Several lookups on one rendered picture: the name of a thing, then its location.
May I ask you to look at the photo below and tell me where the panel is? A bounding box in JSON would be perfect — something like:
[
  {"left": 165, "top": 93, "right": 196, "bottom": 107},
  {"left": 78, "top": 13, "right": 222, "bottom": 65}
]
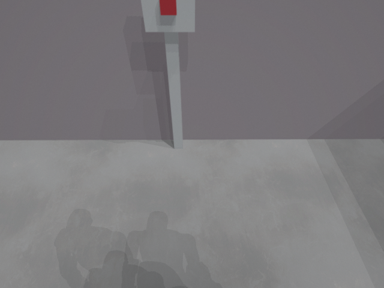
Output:
[{"left": 141, "top": 0, "right": 195, "bottom": 149}]

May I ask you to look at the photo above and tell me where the button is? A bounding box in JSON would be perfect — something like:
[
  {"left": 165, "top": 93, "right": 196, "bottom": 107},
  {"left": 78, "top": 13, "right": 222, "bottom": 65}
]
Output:
[{"left": 160, "top": 0, "right": 176, "bottom": 15}]

